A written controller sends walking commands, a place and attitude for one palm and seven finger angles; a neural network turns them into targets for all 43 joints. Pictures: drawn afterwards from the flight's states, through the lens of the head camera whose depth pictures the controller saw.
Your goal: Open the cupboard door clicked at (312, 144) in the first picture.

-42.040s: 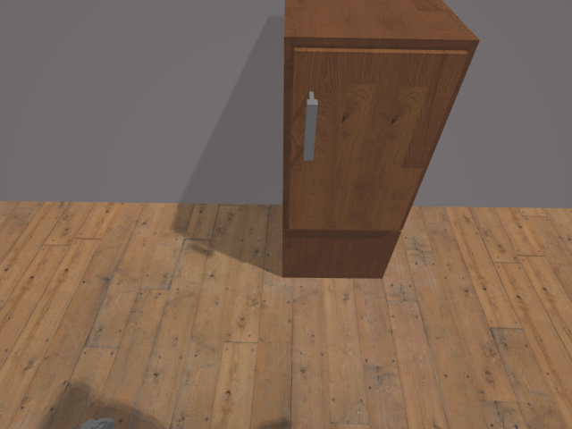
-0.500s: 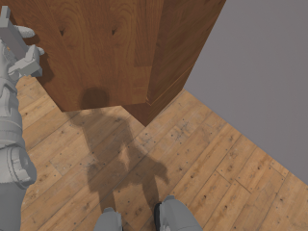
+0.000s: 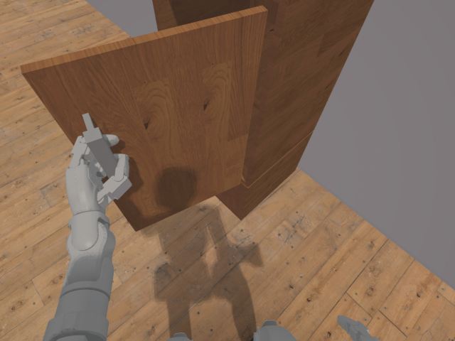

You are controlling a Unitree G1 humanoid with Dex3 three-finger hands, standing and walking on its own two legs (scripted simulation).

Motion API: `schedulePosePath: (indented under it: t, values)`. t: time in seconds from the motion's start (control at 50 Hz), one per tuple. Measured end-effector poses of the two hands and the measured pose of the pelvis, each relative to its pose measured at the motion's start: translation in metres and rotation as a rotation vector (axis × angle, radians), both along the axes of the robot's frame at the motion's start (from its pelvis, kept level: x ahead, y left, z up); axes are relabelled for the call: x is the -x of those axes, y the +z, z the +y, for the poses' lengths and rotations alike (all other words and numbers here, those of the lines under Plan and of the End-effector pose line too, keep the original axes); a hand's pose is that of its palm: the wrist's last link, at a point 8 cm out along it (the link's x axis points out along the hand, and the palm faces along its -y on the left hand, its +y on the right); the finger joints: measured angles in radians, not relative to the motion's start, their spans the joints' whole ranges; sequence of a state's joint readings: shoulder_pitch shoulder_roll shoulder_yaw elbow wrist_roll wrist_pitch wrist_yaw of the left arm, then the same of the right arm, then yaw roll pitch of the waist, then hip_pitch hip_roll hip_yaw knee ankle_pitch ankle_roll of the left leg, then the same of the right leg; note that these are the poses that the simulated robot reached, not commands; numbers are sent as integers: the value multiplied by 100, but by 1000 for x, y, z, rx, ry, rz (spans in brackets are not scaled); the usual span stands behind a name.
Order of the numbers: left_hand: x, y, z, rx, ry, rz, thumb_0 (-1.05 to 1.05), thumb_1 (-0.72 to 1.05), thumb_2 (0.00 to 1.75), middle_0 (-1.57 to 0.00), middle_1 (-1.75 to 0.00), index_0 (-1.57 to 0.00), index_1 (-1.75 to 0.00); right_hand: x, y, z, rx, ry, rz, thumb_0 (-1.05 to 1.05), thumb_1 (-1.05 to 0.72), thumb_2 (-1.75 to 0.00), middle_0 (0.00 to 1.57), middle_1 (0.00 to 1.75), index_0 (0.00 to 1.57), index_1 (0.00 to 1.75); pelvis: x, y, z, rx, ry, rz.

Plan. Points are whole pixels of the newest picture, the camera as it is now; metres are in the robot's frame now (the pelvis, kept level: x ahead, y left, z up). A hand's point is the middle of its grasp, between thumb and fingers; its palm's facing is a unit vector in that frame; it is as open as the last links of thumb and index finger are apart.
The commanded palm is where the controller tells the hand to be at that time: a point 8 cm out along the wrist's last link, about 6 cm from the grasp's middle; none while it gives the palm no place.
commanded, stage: pull the door open along its arc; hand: left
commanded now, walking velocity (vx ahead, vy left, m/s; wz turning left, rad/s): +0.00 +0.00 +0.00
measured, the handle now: (106, 154) +0.43 +0.22 +0.05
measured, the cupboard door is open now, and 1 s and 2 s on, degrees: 74 99 99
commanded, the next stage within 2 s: open thumb and fingers to let go in 0.48 s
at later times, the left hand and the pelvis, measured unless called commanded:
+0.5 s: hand (175, 220) +0.30 +0.09 +0.05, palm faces +0.46 -0.89 +0.01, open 6.4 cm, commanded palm +0.24 +0.12 +0.05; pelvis -0.01 -0.04 +0.00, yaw +3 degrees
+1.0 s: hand (183, 224) +0.30 +0.07 +0.05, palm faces +0.46 -0.89 +0.00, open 10.6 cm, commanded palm +0.25 +0.12 +0.05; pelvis -0.03 -0.05 +0.00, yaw +5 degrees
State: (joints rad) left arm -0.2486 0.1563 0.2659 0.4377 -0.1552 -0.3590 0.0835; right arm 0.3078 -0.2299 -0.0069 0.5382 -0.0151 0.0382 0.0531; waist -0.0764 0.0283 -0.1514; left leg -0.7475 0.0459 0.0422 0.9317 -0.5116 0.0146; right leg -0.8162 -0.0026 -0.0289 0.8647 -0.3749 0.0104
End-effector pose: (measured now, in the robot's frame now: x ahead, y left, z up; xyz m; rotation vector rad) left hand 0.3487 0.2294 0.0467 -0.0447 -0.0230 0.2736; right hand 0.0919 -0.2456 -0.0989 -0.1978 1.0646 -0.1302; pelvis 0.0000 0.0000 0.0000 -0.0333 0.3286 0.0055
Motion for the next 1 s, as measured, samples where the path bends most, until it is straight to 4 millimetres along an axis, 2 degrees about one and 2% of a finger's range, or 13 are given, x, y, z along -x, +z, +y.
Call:
schedulePosePath:
  t: [0.1, 0.2, 0.3, 0.48, 0.6, 0.72, 0.8, 0.88, 1.0]
  values:
    - [24, 1, -28, -2, 163, 2, 1, 67, 75, -34, -133, -35, -129, -34, -3, 12, -24, 82, -82, 1, -91, -90, 20, 30, 20, 30, 6, -2, -6, -13, 14, -33]
    - [40, 3, -47, -32, 226, 16, 1, 68, 76, -33, -132, -33, -130, -50, -3, 18, -35, 127, -129, 1, -91, -90, 20, 30, 20, 30, 10, -2, -15, -22, 29, -58]
    - [56, 4, -63, -43, 209, 24, 2, 67, 75, -33, -132, -32, -131, -50, -1, 12, -34, 137, -142, 1, -91, -90, 21, 30, 21, 30, 11, 0, -24, -28, 40, -81]
    - [85, 6, -100, -23, 198, 37, 3, 67, 72, -31, -132, -32, -133, -40, -2, -11, -20, 134, -131, 1, -91, -90, 20, 30, 20, 30, 11, 2, -35, -39, 46, -102]
    - [101, 7, -129, -31, 211, 45, 3, 67, 73, -30, -132, -32, -133, -45, -3, -19, -13, 145, -152, 1, -91, -90, 20, 30, 20, 30, 10, 0, -42, -46, 53, -107]
    - [98, 5, -127, -76, 228, 35, 1, 62, 75, -34, -132, -33, -133, -57, -6, -18, -9, 158, -175, 1, -91, -90, 20, 30, 20, 30, 16, -3, -50, -52, 64, -112]
    - [95, 6, -121, -64, 221, 40, 1, 52, 72, -36, -131, -35, -132, -62, -5, -15, -19, 160, -197, 1, -91, -90, 20, 30, 20, 30, 20, -2, -52, -53, 67, -119]
    - [96, 7, -120, -51, 213, 40, 1, 35, 65, -37, -129, -35, -130, -63, -3, -12, -27, 169, -215, 1, -91, -90, 20, 30, 20, 30, 22, -1, -52, -54, 69, -123]
    - [97, 7, -120, -43, 210, 26, 0, 0, 51, -35, -125, -34, -126, -56, -3, -11, -25, 172, -210, 1, -91, -90, 20, 30, 20, 30, 26, -2, -50, -53, 67, -125]
